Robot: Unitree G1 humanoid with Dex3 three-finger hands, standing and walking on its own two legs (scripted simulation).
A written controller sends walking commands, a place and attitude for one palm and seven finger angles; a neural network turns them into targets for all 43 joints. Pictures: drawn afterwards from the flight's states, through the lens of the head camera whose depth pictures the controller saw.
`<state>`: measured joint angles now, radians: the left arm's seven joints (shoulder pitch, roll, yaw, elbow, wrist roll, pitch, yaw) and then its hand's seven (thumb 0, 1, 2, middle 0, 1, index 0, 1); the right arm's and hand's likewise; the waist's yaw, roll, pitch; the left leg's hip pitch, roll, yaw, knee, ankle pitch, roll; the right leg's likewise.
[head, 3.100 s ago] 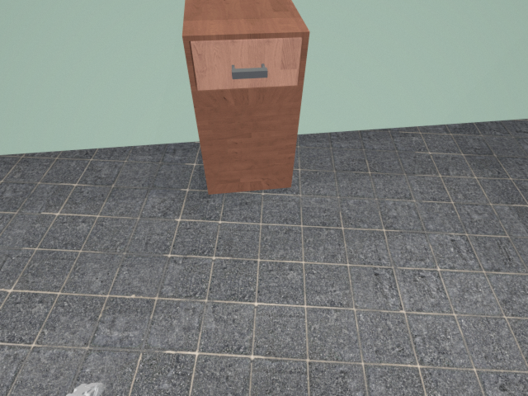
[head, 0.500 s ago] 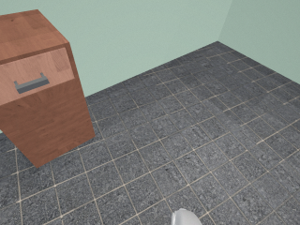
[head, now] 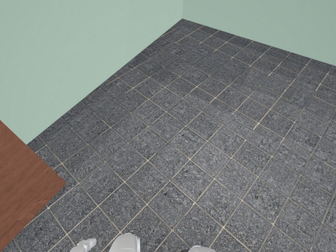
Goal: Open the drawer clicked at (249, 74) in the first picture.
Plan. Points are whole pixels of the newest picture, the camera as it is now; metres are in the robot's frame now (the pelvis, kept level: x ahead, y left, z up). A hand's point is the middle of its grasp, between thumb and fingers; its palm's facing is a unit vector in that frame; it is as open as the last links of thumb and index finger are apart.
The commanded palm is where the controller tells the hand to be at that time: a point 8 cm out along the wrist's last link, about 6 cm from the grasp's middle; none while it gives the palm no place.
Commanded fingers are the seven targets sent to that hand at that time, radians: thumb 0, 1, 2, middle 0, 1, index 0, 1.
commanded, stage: walk to a spot facing it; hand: left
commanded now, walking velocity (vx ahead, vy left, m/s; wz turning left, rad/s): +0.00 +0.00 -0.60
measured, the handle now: out of the picture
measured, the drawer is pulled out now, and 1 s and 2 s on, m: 0.00 0.00 0.00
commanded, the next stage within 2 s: turn to face it in 1.50 s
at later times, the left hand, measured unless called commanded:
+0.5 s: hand out of the picture +0.12 +0.26 -0.16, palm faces -0.23 -0.95 -0.20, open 7.4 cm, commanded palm none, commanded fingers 0.00 0.90 0.90 -0.20 -0.30 -0.20 -0.30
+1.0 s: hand (124, 222) +0.21 +0.13 -0.14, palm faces -0.55 -0.80 -0.23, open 7.4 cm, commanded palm none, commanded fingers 0.00 0.90 0.90 -0.20 -0.30 -0.20 -0.30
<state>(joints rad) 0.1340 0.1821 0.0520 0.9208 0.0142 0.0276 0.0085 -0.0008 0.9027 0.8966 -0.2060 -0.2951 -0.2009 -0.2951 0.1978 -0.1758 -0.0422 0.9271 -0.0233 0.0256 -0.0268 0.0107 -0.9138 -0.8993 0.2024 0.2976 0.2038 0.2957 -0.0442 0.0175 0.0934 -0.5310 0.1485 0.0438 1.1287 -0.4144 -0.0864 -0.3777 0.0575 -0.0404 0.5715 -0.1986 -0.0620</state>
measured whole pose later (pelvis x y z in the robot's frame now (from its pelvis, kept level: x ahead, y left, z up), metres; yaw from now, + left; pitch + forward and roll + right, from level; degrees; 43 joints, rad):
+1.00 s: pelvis +0.01 +0.03 +0.01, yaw -36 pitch +0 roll +0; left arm 0.16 0.19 0.06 0.90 0.01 0.02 -0.01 0.00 0.90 0.90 -0.21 -0.30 -0.20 -0.30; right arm 0.20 -0.23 -0.06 0.92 -0.03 0.05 0.00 0.01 -0.91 -0.90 0.20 0.30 0.20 0.30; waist -0.02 0.03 0.05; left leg -0.46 0.11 0.06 0.94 -0.39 -0.11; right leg -0.23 0.05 0.05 0.48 -0.25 -0.04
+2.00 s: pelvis +0.13 -0.06 +0.00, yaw -51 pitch -1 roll -2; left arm 0.11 0.14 0.03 0.93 0.02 0.02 0.02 0.00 0.90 0.90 -0.21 -0.30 -0.20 -0.30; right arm 0.26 -0.16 -0.05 0.99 -0.02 0.04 0.00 0.01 -0.93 -0.90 0.20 0.30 0.20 0.30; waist -0.04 0.00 0.06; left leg -0.36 0.09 0.13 0.71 -0.31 -0.05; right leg -0.23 -0.08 -0.24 0.63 -0.36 0.00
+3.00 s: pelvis +0.06 -0.06 +0.00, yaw -15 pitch +1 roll +1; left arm 0.28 0.24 0.07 0.93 0.02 0.05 0.01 0.00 0.90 0.90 -0.21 -0.30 -0.20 -0.30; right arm 0.10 -0.24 -0.06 0.89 -0.02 0.04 0.03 0.01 -0.91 -0.90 0.20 0.30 0.20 0.30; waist 0.03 -0.05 0.09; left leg -0.28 0.02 0.10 0.60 -0.31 0.00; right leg -0.32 -0.20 -0.24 0.78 -0.44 0.05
